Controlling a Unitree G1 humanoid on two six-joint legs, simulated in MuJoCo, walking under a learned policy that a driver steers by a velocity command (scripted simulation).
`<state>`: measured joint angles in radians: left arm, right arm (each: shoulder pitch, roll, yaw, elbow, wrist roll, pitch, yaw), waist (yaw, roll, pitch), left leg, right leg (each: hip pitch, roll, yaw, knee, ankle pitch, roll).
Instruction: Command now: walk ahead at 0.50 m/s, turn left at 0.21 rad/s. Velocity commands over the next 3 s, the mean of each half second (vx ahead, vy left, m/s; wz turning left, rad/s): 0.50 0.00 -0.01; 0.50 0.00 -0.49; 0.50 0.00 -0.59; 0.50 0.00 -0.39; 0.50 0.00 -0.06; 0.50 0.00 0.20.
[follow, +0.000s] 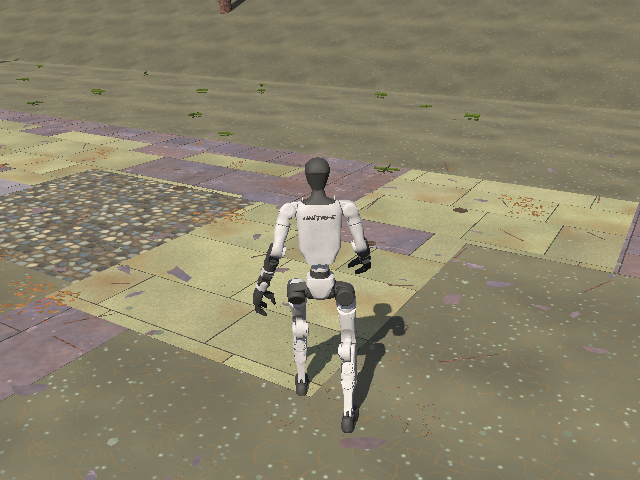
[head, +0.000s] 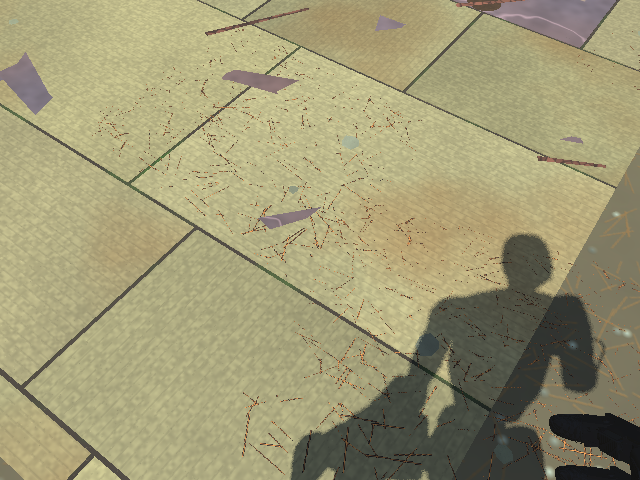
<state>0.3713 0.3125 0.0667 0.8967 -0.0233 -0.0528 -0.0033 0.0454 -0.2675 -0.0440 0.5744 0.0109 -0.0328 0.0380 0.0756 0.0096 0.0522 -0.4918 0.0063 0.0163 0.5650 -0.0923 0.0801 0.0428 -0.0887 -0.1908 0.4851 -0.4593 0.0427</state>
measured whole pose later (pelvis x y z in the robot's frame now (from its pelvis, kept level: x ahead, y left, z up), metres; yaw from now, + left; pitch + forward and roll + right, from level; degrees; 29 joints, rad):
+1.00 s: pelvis +0.58 -0.04 +0.01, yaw -21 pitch +2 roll -1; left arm 0.39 0.31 0.08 0.75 -0.02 -0.03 0.01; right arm 0.05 -0.28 -0.04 0.66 0.00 -0.12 0.01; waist 0.08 0.01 0.00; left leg -0.44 -0.01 -0.08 0.45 -0.05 -0.01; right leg -0.10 0.11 0.24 0.52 -0.44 -0.05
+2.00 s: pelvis +1.04 -0.35 +0.01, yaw -49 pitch +2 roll -1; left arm 0.39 0.30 0.06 0.76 -0.02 -0.04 0.00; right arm 0.06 -0.28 -0.02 0.71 0.00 -0.10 0.04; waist 0.08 0.03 0.01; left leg -0.49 0.02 -0.01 0.48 0.00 0.02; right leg 0.01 0.08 0.12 0.38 -0.42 -0.05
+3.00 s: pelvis +1.39 -0.78 +0.01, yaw -41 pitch +2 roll -3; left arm 0.32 0.28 0.06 0.87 0.00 -0.07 0.00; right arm 0.11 -0.26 -0.04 0.75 0.02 -0.04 0.05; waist 0.07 0.04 0.02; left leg -0.63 0.07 0.00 0.61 0.02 0.04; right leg 0.09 0.04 -0.18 0.20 -0.33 -0.01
